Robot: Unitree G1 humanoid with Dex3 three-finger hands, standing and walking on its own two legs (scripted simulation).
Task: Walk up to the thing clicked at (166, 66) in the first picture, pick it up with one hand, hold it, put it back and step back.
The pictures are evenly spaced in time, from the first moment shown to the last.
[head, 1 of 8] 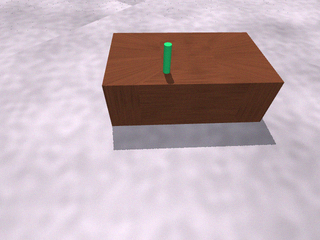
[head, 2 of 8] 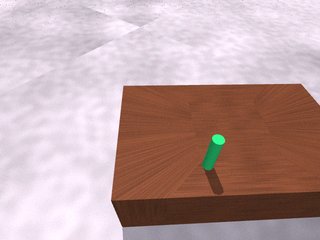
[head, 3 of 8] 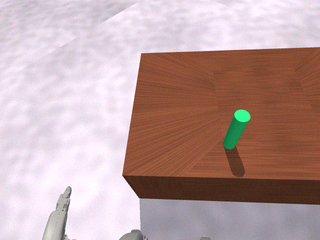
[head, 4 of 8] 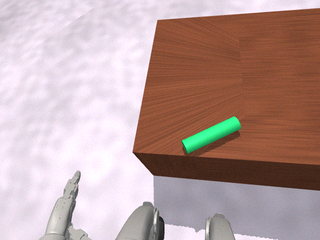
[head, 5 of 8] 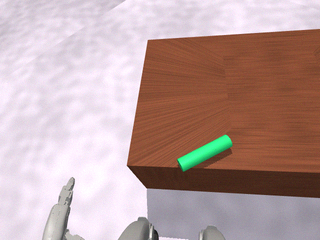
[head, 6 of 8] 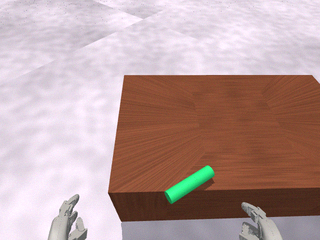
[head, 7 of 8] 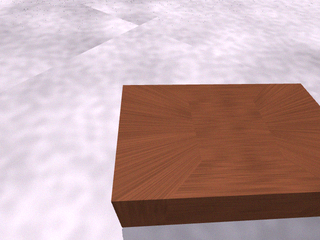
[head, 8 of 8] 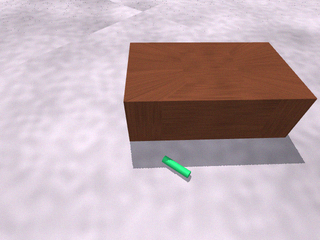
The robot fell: no
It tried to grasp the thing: yes
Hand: right
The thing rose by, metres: 0.00
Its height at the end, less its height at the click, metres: -0.50
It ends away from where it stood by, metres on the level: 0.41
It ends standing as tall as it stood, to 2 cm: no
